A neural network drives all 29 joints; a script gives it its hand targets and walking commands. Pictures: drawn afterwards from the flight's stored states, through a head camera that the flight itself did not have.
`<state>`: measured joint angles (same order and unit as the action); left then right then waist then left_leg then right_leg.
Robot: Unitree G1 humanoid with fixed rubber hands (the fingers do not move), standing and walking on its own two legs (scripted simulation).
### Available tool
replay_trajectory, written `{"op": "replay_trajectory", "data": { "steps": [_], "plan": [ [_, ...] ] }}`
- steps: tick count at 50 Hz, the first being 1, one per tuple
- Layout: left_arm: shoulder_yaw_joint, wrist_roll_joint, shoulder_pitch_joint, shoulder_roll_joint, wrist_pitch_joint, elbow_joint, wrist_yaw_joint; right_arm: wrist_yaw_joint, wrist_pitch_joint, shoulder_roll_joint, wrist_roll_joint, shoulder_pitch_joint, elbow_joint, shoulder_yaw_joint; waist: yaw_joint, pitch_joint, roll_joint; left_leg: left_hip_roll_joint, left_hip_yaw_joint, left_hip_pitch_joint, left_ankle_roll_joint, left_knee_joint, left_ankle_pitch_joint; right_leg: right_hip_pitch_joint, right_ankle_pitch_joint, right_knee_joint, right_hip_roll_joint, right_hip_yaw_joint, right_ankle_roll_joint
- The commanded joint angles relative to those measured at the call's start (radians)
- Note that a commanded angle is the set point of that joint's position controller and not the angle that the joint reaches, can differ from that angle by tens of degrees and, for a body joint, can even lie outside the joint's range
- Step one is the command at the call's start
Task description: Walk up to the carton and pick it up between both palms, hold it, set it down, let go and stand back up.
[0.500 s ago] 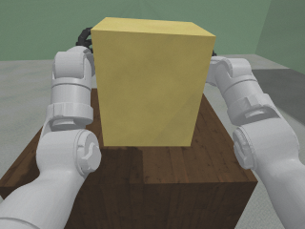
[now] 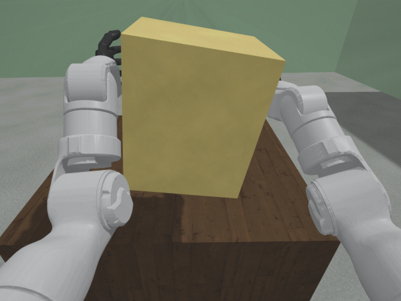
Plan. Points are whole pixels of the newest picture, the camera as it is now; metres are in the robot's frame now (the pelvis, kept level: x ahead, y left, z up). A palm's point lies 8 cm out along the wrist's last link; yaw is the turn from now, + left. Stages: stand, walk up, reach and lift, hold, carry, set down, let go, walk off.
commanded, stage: hold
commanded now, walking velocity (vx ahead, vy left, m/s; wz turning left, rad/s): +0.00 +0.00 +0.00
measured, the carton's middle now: (191, 110) +0.34 +0.00 +0.30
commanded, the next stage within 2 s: none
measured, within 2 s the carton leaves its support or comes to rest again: neither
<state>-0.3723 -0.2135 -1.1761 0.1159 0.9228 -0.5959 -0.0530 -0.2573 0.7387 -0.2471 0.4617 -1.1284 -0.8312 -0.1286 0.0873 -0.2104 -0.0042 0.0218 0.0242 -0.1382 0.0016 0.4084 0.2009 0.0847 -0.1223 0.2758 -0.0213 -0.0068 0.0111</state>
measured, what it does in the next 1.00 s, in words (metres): stands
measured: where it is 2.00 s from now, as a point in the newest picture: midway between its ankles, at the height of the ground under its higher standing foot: outside the picture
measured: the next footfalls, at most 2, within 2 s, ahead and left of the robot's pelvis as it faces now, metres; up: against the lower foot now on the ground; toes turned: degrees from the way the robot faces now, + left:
none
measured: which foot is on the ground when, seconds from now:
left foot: down 0.00-1.00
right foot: down 0.00-1.00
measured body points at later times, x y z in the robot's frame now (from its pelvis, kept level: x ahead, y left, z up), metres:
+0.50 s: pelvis +0.00 -0.01 +0.00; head -0.11 +0.01 +0.44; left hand +0.38 +0.13 +0.35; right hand +0.37 -0.17 +0.32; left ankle +0.02 +0.11 -0.75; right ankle +0.02 -0.13 -0.75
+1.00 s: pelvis +0.00 +0.00 +0.00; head -0.12 +0.02 +0.43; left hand +0.37 +0.14 +0.36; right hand +0.36 -0.16 +0.32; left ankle +0.02 +0.11 -0.75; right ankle +0.02 -0.13 -0.75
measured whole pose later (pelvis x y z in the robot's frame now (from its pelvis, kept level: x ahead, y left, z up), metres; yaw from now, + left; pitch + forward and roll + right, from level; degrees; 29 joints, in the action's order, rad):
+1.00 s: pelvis +0.00 +0.00 +0.00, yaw +0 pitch -4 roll -2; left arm -0.37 -0.21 -1.18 0.12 0.91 -0.62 -0.05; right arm -0.25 0.73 -0.24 0.46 -1.16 -0.88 -0.11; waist 0.09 -0.21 -0.01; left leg 0.02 0.03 -0.14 0.00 0.41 0.20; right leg 0.09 -0.13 0.29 -0.02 -0.01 0.01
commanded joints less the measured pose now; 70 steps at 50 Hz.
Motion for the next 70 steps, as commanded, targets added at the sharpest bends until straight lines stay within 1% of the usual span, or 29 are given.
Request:
{"op": "replay_trajectory", "data": {
  "steps": [1,2,4,5,10,13,16,18,19,23,29,32,37,39,40,41,42,44,45,47,53,56,57,58,59,63,64,67,70],
  "plan": [
    [0.268,0.147,-0.693,-0.702,-0.074,0.02,0.131,0.117,-0.105,0.709,0.211,-1.178,0.438,-0.04,-0.071,-0.317,0.05,-0.047,0.026,0.01,0.038,-0.053,-0.206,-0.075,0.056,-0.024,-0.105,-0.025,0.007],
    [0.29,0.165,-0.672,-0.729,-0.076,0.014,0.131,0.121,-0.114,0.691,0.199,-1.174,0.449,-0.016,-0.05,-0.315,0.058,-0.039,0.041,-0.018,0.035,-0.062,-0.172,-0.076,0.059,-0.015,-0.107,-0.026,0.008],
    [0.275,0.162,-0.749,-0.715,-0.09,0.031,0.128,0.134,-0.124,0.729,0.204,-1.231,0.434,-0.033,-0.088,-0.353,0.061,-0.044,0.02,-0.029,0.026,-0.076,-0.132,-0.078,0.023,-0.004,-0.101,-0.025,0.013],
    [0.292,0.175,-0.749,-0.729,-0.095,0.014,0.123,0.137,-0.119,0.709,0.195,-1.216,0.411,-0.012,-0.062,-0.33,0.069,-0.033,0.04,-0.053,0.022,-0.084,-0.095,-0.074,0.024,-0.004,-0.105,-0.024,0.013],
    [0.24,0.151,-0.809,-0.686,-0.118,-0.052,0.124,0.161,-0.134,0.712,0.156,-1.258,0.34,0.027,-0.093,-0.288,0.055,-0.029,0.027,-0.139,0.004,-0.127,0.051,-0.069,-0.07,0.011,-0.097,-0.018,0.017],
    [0.236,0.156,-0.835,-0.669,-0.128,-0.004,0.118,0.164,-0.136,0.726,0.165,-1.231,0.313,0.02,-0.097,-0.321,0.036,-0.037,0.029,-0.107,0.007,-0.107,0.012,-0.069,-0.036,0.01,-0.095,-0.022,0.022],
    [0.223,0.156,-0.789,-0.659,-0.125,-0.052,0.114,0.159,-0.135,0.728,0.163,-1.221,0.308,0.007,-0.101,-0.305,0.009,-0.053,0.017,-0.052,0.014,-0.073,-0.1,-0.013,-0.019,-0.018,-0.089,-0.022,0.021],
    [0.24,0.167,-0.782,-0.654,-0.129,-0.019,0.108,0.153,-0.144,0.759,0.19,-1.26,0.382,-0.041,-0.121,-0.369,0.001,-0.064,0.006,-0.018,0.008,-0.048,-0.159,-0.028,0.035,-0.02,-0.092,-0.028,0.026],
    [0.233,0.148,-0.773,-0.648,-0.122,-0.025,0.111,0.151,-0.133,0.747,0.191,-1.224,0.341,-0.041,-0.119,-0.343,0.015,-0.063,0.005,-0.017,0.014,-0.055,-0.157,-0.027,0.016,-0.016,-0.093,-0.021,0.026],
    [0.29,0.196,-0.731,-0.679,-0.115,0.049,0.105,0.131,-0.13,0.761,0.235,-1.208,0.44,-0.092,-0.102,-0.434,0.005,-0.065,0.017,0.062,0.026,-0.009,-0.33,-0.062,0.16,-0.014,-0.104,-0.025,0.031],
    [0.282,0.182,-0.735,-0.687,-0.1,0.061,0.109,0.117,-0.117,0.765,0.252,-1.232,0.477,-0.106,-0.114,-0.397,0.017,-0.07,0.01,0.06,0.03,-0.005,-0.323,-0.06,0.127,-0.016,-0.105,-0.022,0.031],
    [0.315,0.206,-0.7,-0.709,-0.095,0.098,0.104,0.111,-0.121,0.76,0.273,-1.245,0.567,-0.119,-0.102,-0.459,0.014,-0.071,0.022,0.085,0.026,0.012,-0.392,-0.084,0.212,-0.011,-0.112,-0.025,0.031],
    [0.319,0.191,-0.689,-0.716,-0.074,0.08,0.107,0.114,-0.106,0.72,0.253,-1.189,0.5,-0.078,-0.077,-0.391,0.071,-0.05,0.035,0.06,0.052,-0.009,-0.342,-0.07,0.151,-0.004,-0.113,-0.023,0.014],
    [0.32,0.191,-0.679,-0.719,-0.075,0.06,0.114,0.111,-0.106,0.723,0.239,-1.172,0.497,-0.066,-0.065,-0.383,0.039,-0.05,0.036,0.053,0.045,-0.014,-0.324,-0.083,0.148,-0.014,-0.108,-0.026,0.02],
    [0.294,0.171,-0.671,-0.71,-0.074,0.034,0.114,0.11,-0.105,0.711,0.232,-1.164,0.451,-0.06,-0.069,-0.34,0.068,-0.058,0.032,0.038,0.048,-0.019,-0.309,-0.061,0.121,-0.021,-0.106,-0.024,0.016],
    [0.301,0.181,-0.676,-0.706,-0.077,0.074,0.117,0.113,-0.109,0.722,0.238,-1.176,0.495,-0.073,-0.073,-0.378,0.029,-0.051,0.036,0.05,0.043,-0.015,-0.327,-0.095,0.156,-0.011,-0.109,-0.024,0.018],
    [0.321,0.181,-0.704,-0.724,-0.078,0.084,0.118,0.114,-0.116,0.73,0.24,-1.19,0.499,-0.068,-0.074,-0.412,0.06,-0.052,0.031,0.056,0.046,-0.019,-0.317,-0.101,0.15,-0.006,-0.111,-0.023,0.017],
    [0.307,0.173,-0.724,-0.719,-0.082,0.034,0.122,0.118,-0.116,0.715,0.217,-1.214,0.464,-0.042,-0.063,-0.342,0.055,-0.049,0.033,0.026,0.043,-0.035,-0.242,-0.056,0.076,-0.019,-0.104,-0.019,0.012],
    [0.289,0.176,-0.682,-0.711,-0.084,0.017,0.12,0.12,-0.114,0.722,0.217,-1.204,0.455,-0.052,-0.078,-0.334,0.038,-0.056,0.029,0.017,0.032,-0.03,-0.245,-0.048,0.087,-0.023,-0.103,-0.025,0.016],
    [0.28,0.169,-0.702,-0.711,-0.087,0.016,0.125,0.122,-0.121,0.724,0.208,-1.203,0.472,-0.041,-0.073,-0.351,0.06,-0.055,0.021,-0.001,0.025,-0.047,-0.2,-0.071,0.061,-0.016,-0.1,-0.025,0.012],
    [0.235,0.146,-0.746,-0.679,-0.099,-0.051,0.124,0.138,-0.12,0.721,0.179,-1.225,0.36,-0.007,-0.085,-0.289,0.027,-0.045,0.02,-0.052,0.012,-0.079,-0.071,-0.031,-0.035,-0.026,-0.092,-0.025,0.017],
    [0.267,0.178,-0.782,-0.694,-0.116,0.013,0.119,0.145,-0.136,0.742,0.187,-1.25,0.417,-0.02,-0.093,-0.367,0.018,-0.049,0.015,-0.028,0.012,-0.07,-0.106,-0.041,0.006,-0.013,-0.093,-0.024,0.018],
    [0.283,0.179,-0.766,-0.699,-0.115,0.003,0.116,0.143,-0.131,0.735,0.183,-1.213,0.368,-0.017,-0.083,-0.367,0.051,-0.052,0.015,-0.02,0.028,-0.063,-0.133,-0.032,0.013,-0.011,-0.096,-0.02,0.014],
    [0.271,0.171,-0.747,-0.7,-0.11,-0.027,0.114,0.145,-0.131,0.737,0.19,-1.25,0.39,-0.027,-0.093,-0.349,0.024,-0.046,0.025,-0.02,0.021,-0.063,-0.131,-0.026,0.018,-0.012,-0.097,-0.025,0.016],
    [0.246,0.155,-0.74,-0.682,-0.108,-0.048,0.115,0.148,-0.131,0.726,0.187,-1.241,0.367,-0.013,-0.095,-0.308,0.042,-0.048,0.021,-0.031,0.02,-0.071,-0.122,-0.01,-0.001,-0.019,-0.095,-0.023,0.015],
    [0.265,0.162,-0.722,-0.684,-0.11,0.025,0.112,0.141,-0.13,0.74,0.206,-1.187,0.401,-0.047,-0.1,-0.371,0.017,-0.055,0.02,0.017,0.026,-0.047,-0.218,-0.057,0.074,-0.012,-0.102,-0.021,0.02],
    [0.281,0.168,-0.71,-0.706,-0.105,0.004,0.112,0.134,-0.128,0.73,0.211,-1.193,0.396,-0.048,-0.084,-0.362,0.039,-0.061,0.018,0.022,0.03,-0.033,-0.242,-0.046,0.092,-0.014,-0.1,-0.025,0.02],
    [0.298,0.185,-0.731,-0.695,-0.104,0.044,0.109,0.127,-0.13,0.74,0.234,-1.221,0.445,-0.061,-0.09,-0.386,0.06,-0.059,0.02,0.035,0.036,-0.017,-0.274,-0.049,0.11,-0.011,-0.099,-0.024,0.02],
    [0.299,0.175,-0.725,-0.692,-0.1,0.065,0.107,0.123,-0.123,0.75,0.238,-1.197,0.442,-0.083,-0.096,-0.41,0.039,-0.067,0.015,0.06,0.034,-0.012,-0.308,-0.063,0.129,-0.016,-0.104,-0.023,0.027]
  ]
}}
